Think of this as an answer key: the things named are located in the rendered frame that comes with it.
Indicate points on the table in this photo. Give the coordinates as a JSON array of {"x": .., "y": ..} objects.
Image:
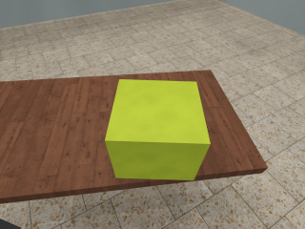
[{"x": 53, "y": 131}]

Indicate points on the carton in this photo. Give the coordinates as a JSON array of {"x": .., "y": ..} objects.
[{"x": 157, "y": 130}]

